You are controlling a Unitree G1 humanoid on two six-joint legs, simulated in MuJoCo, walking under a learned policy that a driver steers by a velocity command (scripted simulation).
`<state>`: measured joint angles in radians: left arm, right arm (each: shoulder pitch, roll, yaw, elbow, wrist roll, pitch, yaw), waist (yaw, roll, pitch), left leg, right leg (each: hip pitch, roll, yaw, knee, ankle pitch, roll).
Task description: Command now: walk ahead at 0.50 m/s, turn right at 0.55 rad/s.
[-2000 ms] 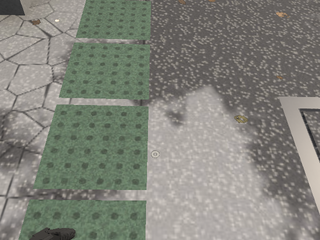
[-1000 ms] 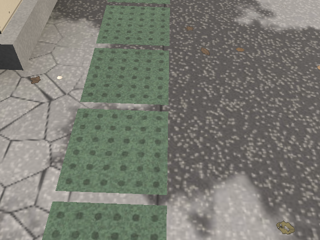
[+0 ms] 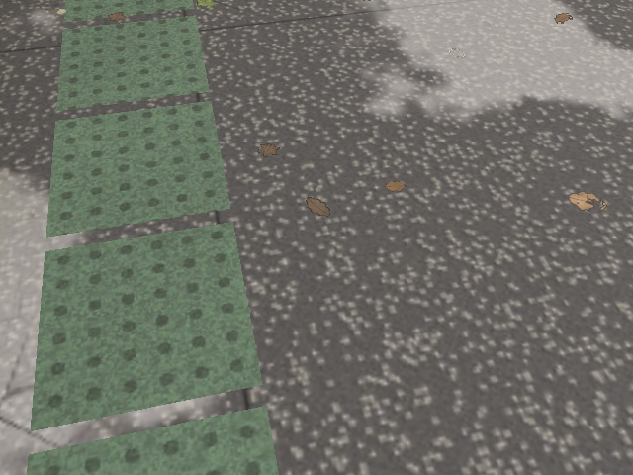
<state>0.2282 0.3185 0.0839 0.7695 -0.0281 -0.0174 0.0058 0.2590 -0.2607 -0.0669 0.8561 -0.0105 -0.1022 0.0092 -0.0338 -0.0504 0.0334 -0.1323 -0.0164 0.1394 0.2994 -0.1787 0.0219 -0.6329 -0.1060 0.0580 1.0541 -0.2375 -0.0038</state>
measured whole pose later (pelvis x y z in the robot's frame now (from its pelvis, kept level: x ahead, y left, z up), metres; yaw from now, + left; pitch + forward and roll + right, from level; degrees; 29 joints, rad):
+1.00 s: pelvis +0.27 -0.05 +0.00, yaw -36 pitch +1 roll -1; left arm 0.19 0.35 0.10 0.63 -0.03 0.07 0.02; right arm 0.14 -0.27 -0.06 0.72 -0.01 0.01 -0.03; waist -0.01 -0.03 0.06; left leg -0.25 0.04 0.03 0.44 -0.22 -0.01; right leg -0.51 0.03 0.06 1.05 -0.42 0.09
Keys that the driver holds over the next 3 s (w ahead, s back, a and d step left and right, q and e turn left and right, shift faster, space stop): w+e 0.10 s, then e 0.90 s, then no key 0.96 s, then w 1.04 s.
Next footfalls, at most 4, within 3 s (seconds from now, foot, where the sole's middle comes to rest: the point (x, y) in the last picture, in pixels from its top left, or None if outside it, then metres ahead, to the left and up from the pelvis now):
0.26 right None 0.28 -0.16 -0.78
0.78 left None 0.38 0.03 -0.78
1.16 right None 0.21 -0.19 -0.78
1.50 left None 0.36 0.00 -0.78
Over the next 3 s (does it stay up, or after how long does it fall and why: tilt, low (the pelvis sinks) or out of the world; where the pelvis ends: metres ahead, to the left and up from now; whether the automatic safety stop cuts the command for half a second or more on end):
stays up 0.59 -0.33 0.00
